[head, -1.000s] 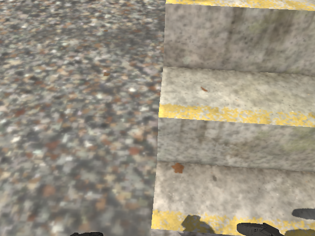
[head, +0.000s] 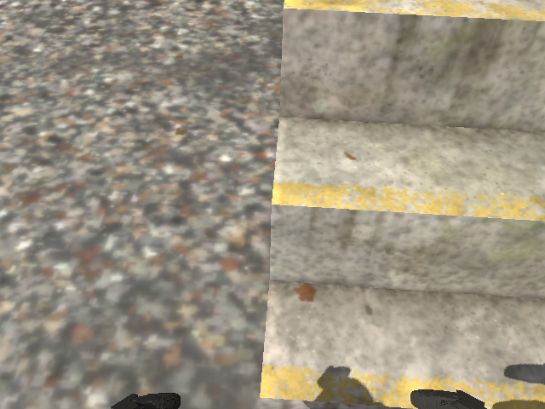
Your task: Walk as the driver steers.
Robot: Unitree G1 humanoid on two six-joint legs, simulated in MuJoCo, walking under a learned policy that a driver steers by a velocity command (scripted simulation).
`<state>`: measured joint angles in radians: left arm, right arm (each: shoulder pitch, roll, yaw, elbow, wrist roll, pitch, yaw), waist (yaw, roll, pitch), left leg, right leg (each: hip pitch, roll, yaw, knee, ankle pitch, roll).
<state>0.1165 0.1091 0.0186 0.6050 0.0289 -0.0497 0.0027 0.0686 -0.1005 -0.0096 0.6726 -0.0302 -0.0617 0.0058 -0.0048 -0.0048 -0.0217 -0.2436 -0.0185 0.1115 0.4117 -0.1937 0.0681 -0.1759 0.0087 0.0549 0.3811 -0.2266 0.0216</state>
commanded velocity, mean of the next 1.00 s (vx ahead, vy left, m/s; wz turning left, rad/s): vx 0.34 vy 0.00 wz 0.00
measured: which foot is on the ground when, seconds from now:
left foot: down 0.00-1.00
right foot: down 0.00-1.00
